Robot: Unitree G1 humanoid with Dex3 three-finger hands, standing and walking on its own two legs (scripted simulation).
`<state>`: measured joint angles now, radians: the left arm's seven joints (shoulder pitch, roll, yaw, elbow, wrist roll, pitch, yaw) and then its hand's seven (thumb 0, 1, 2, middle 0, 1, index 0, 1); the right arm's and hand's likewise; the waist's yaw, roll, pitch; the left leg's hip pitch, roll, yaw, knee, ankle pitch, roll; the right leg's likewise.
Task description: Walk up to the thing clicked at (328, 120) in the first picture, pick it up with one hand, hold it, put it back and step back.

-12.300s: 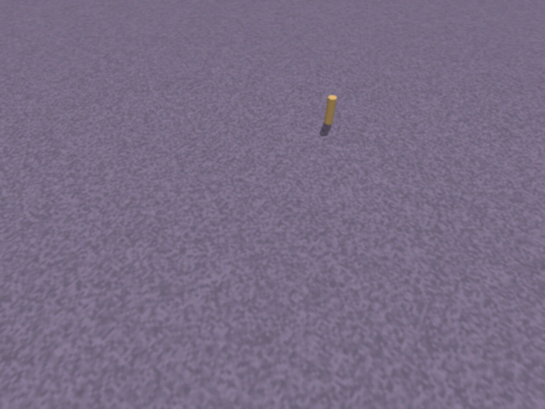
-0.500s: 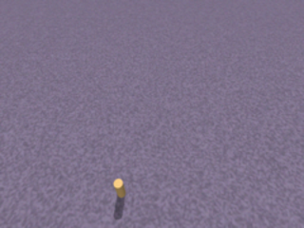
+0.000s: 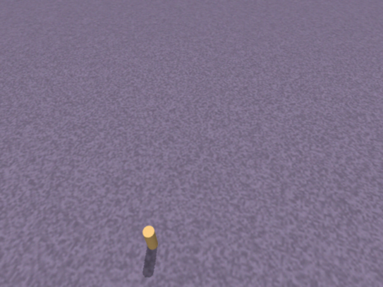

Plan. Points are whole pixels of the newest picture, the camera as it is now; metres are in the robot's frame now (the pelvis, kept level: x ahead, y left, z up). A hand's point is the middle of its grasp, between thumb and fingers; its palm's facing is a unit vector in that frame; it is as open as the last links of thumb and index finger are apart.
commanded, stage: stand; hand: left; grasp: from the side
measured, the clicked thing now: (150, 238) +0.45 +0.20 -0.69
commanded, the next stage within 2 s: go down in 0.14 s
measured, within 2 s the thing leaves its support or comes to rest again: neither
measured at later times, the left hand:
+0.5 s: hand (87, 285) +0.16 +0.25 -0.17, palm faces +0.04 -0.95 -0.32, open 11.6 cm
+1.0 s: hand out of the picture +0.16 +0.27 -0.19, palm faces +0.06 -0.94 -0.33, open 17.2 cm
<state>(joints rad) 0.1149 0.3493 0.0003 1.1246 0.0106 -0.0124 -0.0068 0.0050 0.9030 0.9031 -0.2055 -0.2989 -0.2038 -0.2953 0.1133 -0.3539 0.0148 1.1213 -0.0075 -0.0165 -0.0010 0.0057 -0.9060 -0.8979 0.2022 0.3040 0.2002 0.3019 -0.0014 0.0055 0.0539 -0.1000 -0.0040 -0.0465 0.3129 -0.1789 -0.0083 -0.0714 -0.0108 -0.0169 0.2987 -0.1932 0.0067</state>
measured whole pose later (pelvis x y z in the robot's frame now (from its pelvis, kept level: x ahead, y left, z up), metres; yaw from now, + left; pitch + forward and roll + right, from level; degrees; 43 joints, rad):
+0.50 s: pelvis -0.02 +0.00 -0.02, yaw -1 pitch +7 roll +0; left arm -0.05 0.35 0.18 1.01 0.05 0.00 -0.03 0.01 0.44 0.46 -0.06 -0.10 -0.05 -0.11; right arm 0.21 -0.25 -0.01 0.79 0.02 -0.05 -0.03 0.01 -0.94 -0.91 0.20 0.30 0.20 0.30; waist -0.03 -0.02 0.01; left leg -0.46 0.01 -0.03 0.63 -0.29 -0.01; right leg -0.44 0.00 0.00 0.62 -0.30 0.00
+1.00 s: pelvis +0.00 +0.01 -0.07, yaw -1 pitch +15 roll -2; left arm 0.26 0.34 0.22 0.42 0.02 0.27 -0.05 0.00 -0.48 0.05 -0.07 -0.05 -0.05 -0.06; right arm 0.22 -0.24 -0.01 0.56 0.02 -0.13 -0.07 0.01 -0.85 -0.88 0.20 0.30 0.20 0.30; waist -0.04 0.00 -0.11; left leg -0.78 0.01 -0.05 1.04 -0.51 0.00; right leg -0.74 0.01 -0.02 0.98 -0.51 0.01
